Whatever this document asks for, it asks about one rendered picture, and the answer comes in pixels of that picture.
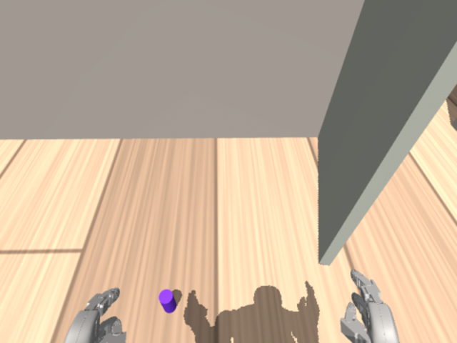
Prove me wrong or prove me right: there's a left robot hand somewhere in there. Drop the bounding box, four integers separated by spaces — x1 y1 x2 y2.
64 288 126 343

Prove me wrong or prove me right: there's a can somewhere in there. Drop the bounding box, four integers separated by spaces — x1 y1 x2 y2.
159 289 176 313

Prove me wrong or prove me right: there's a right robot hand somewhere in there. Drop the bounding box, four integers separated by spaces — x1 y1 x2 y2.
340 269 399 343

